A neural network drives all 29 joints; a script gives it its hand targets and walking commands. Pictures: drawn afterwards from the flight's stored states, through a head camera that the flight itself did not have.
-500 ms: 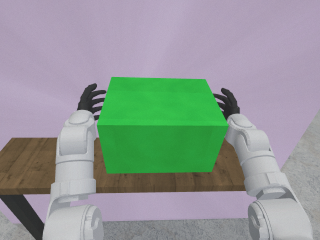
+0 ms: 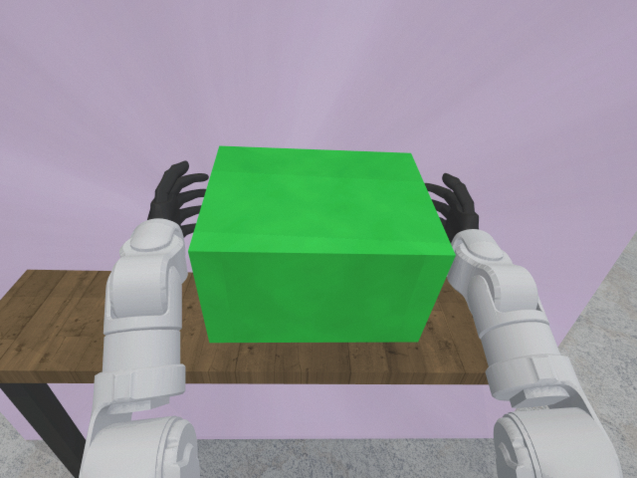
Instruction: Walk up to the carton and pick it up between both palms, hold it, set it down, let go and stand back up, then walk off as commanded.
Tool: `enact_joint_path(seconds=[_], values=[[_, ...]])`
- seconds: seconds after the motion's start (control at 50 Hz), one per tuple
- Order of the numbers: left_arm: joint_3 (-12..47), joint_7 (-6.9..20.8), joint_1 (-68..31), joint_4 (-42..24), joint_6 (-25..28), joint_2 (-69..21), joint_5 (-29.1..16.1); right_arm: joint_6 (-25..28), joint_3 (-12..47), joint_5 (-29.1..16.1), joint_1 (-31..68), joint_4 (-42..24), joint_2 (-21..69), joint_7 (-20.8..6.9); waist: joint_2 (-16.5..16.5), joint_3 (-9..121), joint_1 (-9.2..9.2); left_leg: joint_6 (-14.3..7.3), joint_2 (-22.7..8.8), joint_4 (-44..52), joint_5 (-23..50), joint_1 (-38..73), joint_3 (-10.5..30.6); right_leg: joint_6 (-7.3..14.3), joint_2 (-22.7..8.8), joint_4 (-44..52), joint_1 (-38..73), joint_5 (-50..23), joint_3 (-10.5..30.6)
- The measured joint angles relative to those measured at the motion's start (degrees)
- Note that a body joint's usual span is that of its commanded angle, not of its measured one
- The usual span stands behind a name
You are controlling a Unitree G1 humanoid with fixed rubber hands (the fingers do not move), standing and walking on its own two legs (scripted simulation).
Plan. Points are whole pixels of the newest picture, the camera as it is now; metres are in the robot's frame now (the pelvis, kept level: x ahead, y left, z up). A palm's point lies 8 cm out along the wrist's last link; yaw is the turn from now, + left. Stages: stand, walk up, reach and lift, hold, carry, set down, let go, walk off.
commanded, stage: hold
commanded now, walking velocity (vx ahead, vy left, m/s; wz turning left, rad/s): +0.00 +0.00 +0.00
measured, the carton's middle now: (316, 241) +0.38 +0.01 +0.17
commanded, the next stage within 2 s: set down in 0.48 s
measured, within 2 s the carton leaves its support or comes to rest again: neither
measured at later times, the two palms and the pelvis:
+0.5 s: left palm (161, 222) +0.36 +0.19 +0.22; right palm (456, 224) +0.36 -0.17 +0.22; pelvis +0.00 +0.00 +0.00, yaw +0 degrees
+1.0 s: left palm (172, 221) +0.38 +0.19 +0.20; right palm (441, 253) +0.37 -0.16 +0.16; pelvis +0.01 +0.01 +0.00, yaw -1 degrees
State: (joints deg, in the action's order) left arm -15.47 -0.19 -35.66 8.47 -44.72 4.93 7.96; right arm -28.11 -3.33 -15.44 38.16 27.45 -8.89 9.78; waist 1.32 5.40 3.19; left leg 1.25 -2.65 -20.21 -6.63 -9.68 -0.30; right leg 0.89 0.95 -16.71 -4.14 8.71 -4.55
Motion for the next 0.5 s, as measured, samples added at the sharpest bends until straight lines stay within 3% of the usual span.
enact_joint_path(seconds=[0.08,0.16,0.28,0.38,0.5], values=[[-0.91,-0.13,0.12,0.16,0.57,-1.07,0.14,-0.43,-1.21,0.38,-0.59,-0.98,0.54,0.09,-0.53,0.76,0.31,-0.33,0.19,-0.16,-0.29,0.33,-0.10,-0.13,-0.19,-0.21,0.29,0.26,0.10],[-2.42,0.69,-1.70,2.96,0.21,-1.59,1.92,-1.11,-2.19,1.84,1.27,2.04,0.91,-0.60,-0.50,0.39,0.51,-0.59,0.54,0.47,-0.04,1.54,-0.43,-0.21,-0.57,-0.83,0.82,0.61,0.39],[-3.09,1.40,-3.72,5.77,-0.18,-1.21,3.16,-0.94,-1.73,2.45,3.49,5.69,0.44,-1.21,-0.41,-0.78,-0.41,-0.73,0.44,0.99,0.46,1.59,-1.19,-0.27,-0.54,-1.14,0.19,0.29,1.14],[-1.59,0.35,-2.83,3.92,0.71,-0.28,0.63,-0.19,-1.00,1.58,2.45,2.95,0.07,-0.61,-0.01,0.00,-1.03,-0.53,0.16,0.73,0.64,-0.31,-1.01,-0.17,-0.24,-0.76,-1.38,-0.20,1.01],[-1.22,-0.11,-1.70,1.83,1.24,-0.09,-0.04,-0.10,-1.73,1.29,2.34,1.30,0.63,-0.33,0.90,0.84,-0.37,-0.27,0.21,0.54,0.50,-0.63,-0.13,-0.01,-0.19,-0.24,-1.03,-0.13,0.17]])
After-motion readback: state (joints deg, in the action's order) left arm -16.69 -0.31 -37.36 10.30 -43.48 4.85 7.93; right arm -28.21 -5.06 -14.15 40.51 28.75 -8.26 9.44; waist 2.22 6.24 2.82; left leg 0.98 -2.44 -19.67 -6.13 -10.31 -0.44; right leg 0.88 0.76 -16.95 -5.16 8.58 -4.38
